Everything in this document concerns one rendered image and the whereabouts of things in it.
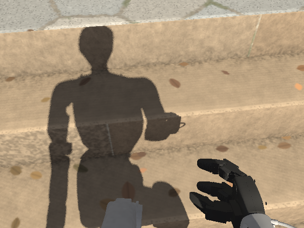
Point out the right robot forearm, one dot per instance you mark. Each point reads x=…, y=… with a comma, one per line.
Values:
x=256, y=220

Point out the robot left thigh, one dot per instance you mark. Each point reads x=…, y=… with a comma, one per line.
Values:
x=123, y=213

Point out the robot right hand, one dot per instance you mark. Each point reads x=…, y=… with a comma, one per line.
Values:
x=235, y=203

